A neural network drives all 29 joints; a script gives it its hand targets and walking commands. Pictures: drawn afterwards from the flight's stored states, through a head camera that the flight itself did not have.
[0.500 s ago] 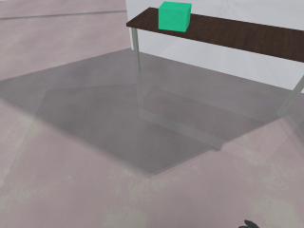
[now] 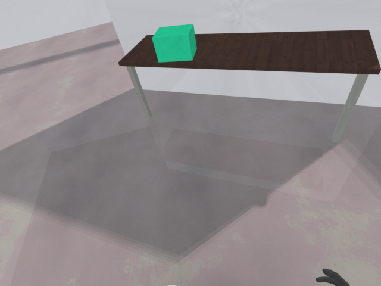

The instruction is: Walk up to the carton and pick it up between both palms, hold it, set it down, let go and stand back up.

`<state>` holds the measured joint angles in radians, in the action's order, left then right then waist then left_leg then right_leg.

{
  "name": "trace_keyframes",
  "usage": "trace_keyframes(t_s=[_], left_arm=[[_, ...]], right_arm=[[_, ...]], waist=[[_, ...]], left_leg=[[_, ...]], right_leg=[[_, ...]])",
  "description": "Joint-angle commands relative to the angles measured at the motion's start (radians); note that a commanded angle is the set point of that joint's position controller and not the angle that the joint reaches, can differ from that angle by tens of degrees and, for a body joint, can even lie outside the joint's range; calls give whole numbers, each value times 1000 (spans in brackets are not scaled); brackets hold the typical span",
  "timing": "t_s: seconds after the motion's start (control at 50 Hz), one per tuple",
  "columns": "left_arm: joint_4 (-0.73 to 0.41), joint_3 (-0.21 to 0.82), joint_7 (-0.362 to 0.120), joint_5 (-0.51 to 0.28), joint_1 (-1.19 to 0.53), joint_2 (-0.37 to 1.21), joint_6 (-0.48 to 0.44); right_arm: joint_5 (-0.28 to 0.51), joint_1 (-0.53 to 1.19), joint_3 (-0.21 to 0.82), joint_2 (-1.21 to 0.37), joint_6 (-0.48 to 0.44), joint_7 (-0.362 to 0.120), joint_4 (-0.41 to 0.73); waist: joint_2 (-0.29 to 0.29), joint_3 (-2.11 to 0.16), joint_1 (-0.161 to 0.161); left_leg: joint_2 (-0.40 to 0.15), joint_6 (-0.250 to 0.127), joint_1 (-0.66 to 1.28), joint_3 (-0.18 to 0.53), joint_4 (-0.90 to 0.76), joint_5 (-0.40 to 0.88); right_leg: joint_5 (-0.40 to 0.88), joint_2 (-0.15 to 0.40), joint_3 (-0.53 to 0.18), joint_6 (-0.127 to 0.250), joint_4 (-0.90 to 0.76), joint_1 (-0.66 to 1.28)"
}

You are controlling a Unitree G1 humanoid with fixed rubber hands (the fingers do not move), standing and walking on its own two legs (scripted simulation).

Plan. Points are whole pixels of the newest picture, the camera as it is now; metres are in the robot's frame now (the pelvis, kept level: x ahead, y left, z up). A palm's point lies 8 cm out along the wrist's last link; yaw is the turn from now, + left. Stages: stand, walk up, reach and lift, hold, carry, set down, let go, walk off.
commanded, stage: walk up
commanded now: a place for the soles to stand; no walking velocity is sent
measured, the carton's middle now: (175, 43) +1.56 +0.13 -0.14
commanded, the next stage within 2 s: none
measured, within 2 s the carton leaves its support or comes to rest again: neither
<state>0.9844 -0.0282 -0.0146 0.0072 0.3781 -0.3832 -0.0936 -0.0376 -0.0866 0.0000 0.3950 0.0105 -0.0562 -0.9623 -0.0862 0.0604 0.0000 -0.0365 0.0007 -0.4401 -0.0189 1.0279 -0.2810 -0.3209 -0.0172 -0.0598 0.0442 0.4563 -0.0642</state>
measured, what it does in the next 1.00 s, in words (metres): walks ahead: left foot, then right foot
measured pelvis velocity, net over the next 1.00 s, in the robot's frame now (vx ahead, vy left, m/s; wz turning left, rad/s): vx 0.40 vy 0.06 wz -0.15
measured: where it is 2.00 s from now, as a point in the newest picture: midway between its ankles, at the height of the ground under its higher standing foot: (182, 216)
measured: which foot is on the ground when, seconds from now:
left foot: up 0.00-0.26, down 0.28-0.76, up 0.78-1.00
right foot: down 0.00-0.30, up 0.32-0.72, down 0.74-1.00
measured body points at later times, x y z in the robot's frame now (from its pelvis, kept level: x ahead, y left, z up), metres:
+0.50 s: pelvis +0.22 +0.08 -0.01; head +0.25 +0.09 +0.44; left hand +0.28 +0.40 -0.13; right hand +0.27 -0.23 -0.13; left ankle +0.23 +0.16 -0.74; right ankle +0.19 -0.09 -0.66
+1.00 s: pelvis +0.40 +0.06 -0.01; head +0.40 -0.02 +0.43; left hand +0.47 +0.39 -0.07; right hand +0.46 -0.24 -0.17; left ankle +0.40 +0.22 -0.67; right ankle +0.44 -0.04 -0.74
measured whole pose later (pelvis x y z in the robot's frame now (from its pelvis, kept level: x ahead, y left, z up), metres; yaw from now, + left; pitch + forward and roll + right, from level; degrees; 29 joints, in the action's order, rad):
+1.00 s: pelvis +0.40 +0.06 -0.01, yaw -8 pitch -6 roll +2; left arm 0.88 -0.03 0.02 0.00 0.37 -0.41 -0.11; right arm -0.03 -0.14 0.00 0.42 0.04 -0.07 -0.90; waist -0.13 0.13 0.00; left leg -0.06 -0.05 -0.38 0.00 1.10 -0.35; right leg -0.23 -0.03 -0.04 0.04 0.58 -0.26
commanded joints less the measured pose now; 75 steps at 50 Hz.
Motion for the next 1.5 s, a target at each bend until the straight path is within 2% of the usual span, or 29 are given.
trace_keyframes(t_s=[0.0, 0.14, 0.2, 0.24, 0.26, 0.28, 0.32, 0.34, 0.4, 0.44, 0.64, 0.7, 0.72, 0.74, 0.76, 0.78, 0.82, 0.88, 0.9, 1.02, 1.2, 1.26, 1.28, 1.3, 1.34, 1.36, 1.4, 1.44, 1.48], left_arm=[[-70, -84, 48, -26, 144, -259, -36], [-101, -96, 61, -17, 183, -314, -23], [-121, -96, 65, -19, 136, -308, -17], [-168, -92, 59, -28, -5, -295, -9], [-188, -78, 53, -36, -17, -263, -15], [-192, -52, 49, -47, 66, -181, -23], [-158, -51, 59, -46, 106, -240, -20], [-161, -57, 56, -34, 51, -273, -21], [-143, -62, 29, -35, 47, -241, -14], [-154, -64, 23, -36, 31, -216, -6], [-180, -55, 18, -22, -87, -211, -5], [-106, -73, 38, -16, 180, -219, -23], [-80, -93, 54, -12, 290, -259, -25], [-69, -118, 66, -3, 350, -307, -27], [-78, -127, 68, -6, 343, -367, -26], [-135, -127, 70, -11, 187, -404, -22], [-180, -116, 70, -14, 32, -362, -23], [-140, -101, 66, -21, 54, -303, -39], [-147, -98, 66, -20, 59, -306, -42], [-155, -106, 68, -20, 114, -329, -50], [-179, -128, 80, -9, 88, -387, -29], [-197, -123, 88, -17, 11, -379, -27], [-223, -116, 87, -19, -51, -359, -22], [-229, -93, 89, -18, -87, -311, -12], [-210, -36, 93, -24, 55, -151, -13], [-191, -45, 99, -23, 73, -215, 0], [-163, -65, 89, -19, 30, -299, 4], [-128, -69, 76, -28, 44, -294, 10], [-128, -61, 72, -30, 50, -259, 12]], right_arm=[[15, 193, -107, 191, -12, -20, 152], [2, 362, -103, 197, -15, -25, 208], [6, 304, -107, 201, -31, -25, 200], [11, -3, -124, 220, -47, -17, 100], [6, -170, -149, 277, -58, -4, 55], [-9, -239, -178, 348, -65, 10, 46], [20, -149, -171, 340, -59, 7, 73], [26, -81, -162, 290, -57, 4, 95], [31, -74, -126, 225, -70, 15, 114], [27, -106, -120, 219, -75, 16, 131], [-3, -102, -125, 239, -65, -5, 203], [4, -40, -120, 232, -52, 1, 224], [2, -84, -119, 209, -44, -1, 223], [7, -156, -107, 169, -38, -5, 215], [8, -178, -103, 171, -35, -2, 225], [4, -210, -119, 267, -19, -2, 203], [-4, -147, -121, 294, 0, -1, 163], [7, -140, -127, 241, 20, -15, 147], [10, -147, -128, 235, 25, -17, 145], [8, -28, -129, 235, 36, -19, 159], [5, 100, -135, 236, 14, -25, 220], [10, -15, -147, 247, -10, -23, 183], [13, -121, -152, 244, -18, -18, 155], [6, -265, -165, 259, -30, -12, 98], [-5, -261, -182, 368, -41, 4, 100], [11, -200, -178, 357, -33, 2, 132], [24, -89, -175, 318, -22, -4, 171], [25, -113, -152, 252, -26, 3, 170], [21, -154, -146, 244, -33, 7, 187]], waist=[[179, 80, -61], [170, 146, -106], [177, 129, -76], [194, -9, 80], [78, -122, 162], [-211, -274, 148], [-112, -272, 107], [-53, -202, 85], [-82, -61, 46], [-96, -43, 42], [-136, 70, 45], [-18, -115, -95], [142, -184, -149], [273, -201, -151], [370, -193, -104], [226, -172, -40], [112, 31, -3], [187, 91, 17], [185, 63, 13], [175, 47, -21], [243, 19, -54], [232, -41, 8], [227, -80, 71], [102, -134, 148], [-300, -119, 102], [-171, -119, 77], [-153, -109, 75], [-154, -51, 58], [-166, -79, 69]], left_leg=[[-23, 3, -233, 65, -90, 99], [-31, -12, -293, 57, -277, -19], [-21, -27, -183, 48, -415, -15], [8, -69, 243, 57, -576, 21], [-88, -126, 533, 187, -673, 55], [-300, -167, 795, 394, -654, 86], [-419, -264, 765, 599, -741, 12], [-383, -272, 654, 514, -756, -2], [-234, -130, 467, 181, -698, 400], [-180, -133, 431, 93, -667, 546], [-151, -162, 280, 50, -734, 90], [-118, -147, 265, -23, -337, 415], [-48, -107, 203, -43, -56, 342], [33, -54, 49, 1, 71, 21], [118, -28, -150, 51, 191, -258], [66, -37, -192, 137, 242, -287], [-20, -44, -176, 133, 247, -209], [-44, -32, -107, 139, 121, -8], [-44, -22, -79, 126, 119, 15], [-68, 6, -176, 125, 68, 53], [-109, -9, -171, 126, -152, -142], [-99, -31, 4, 138, -307, -165], [-92, -40, 148, 145, -431, -155], [-60, -43, 395, 111, -564, -44], [-277, 3, 556, 447, -721, 102], [-289, -9, 477, 466, -726, 7], [-281, -73, 433, 432, -760, -176], [-158, 19, 385, 236, -708, 95], [-147, 13, 454, 191, -659, 294]], right_leg=[[544, 193, -282, -13, -193, 115], [583, 230, -345, 75, -133, 207], [603, 209, -310, 69, -68, 183], [701, 149, -195, 56, 216, 7], [592, 81, -131, 16, 494, -180], [-69, -46, -55, -23, 754, -419], [-186, -42, 2, -10, 858, -585], [-140, 13, -8, -4, 859, -576], [-27, 51, -49, -21, 723, -501], [3, 41, -18, -31, 687, -509], [188, 68, 161, -14, 223, -437], [272, 23, 210, -3, 54, -53], [180, 5, 135, 4, 12, 95], [49, 145, -161, 8, -16, 209], [-21, 305, -593, 89, -118, 278], [-291, 397, -841, 180, -233, 166], [-484, 358, -678, 146, -267, -86], [-250, 209, -406, 33, -254, -187], [-217, 204, -372, 44, -250, -176], [58, 238, -358, 66, -195, -84], [195, 289, -375, 218, -21, -49], [391, 291, -348, 190, 94, -106], [415, 258, -296, 148, 179, -178], [346, 164, -184, 88, 388, -314], [-278, -116, -35, -16, 745, -673], [-263, -71, -70, -16, 771, -656], [-119, 9, -46, -9, 761, -658], [-49, 10, -76, -23, 688, -611], [-25, 7, -41, -28, 663, -628]])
